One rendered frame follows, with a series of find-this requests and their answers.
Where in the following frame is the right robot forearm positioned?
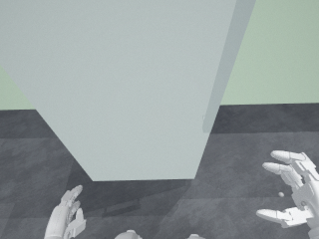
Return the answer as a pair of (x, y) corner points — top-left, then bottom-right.
(308, 226), (319, 239)

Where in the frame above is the handle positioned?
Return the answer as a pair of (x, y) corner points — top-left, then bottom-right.
(202, 0), (256, 133)

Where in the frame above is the right robot hand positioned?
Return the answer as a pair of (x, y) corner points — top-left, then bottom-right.
(256, 150), (319, 229)

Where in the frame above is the left robot hand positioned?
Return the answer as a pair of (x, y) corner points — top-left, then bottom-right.
(44, 185), (87, 239)

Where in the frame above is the fridge door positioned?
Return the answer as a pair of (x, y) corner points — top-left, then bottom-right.
(0, 0), (237, 181)

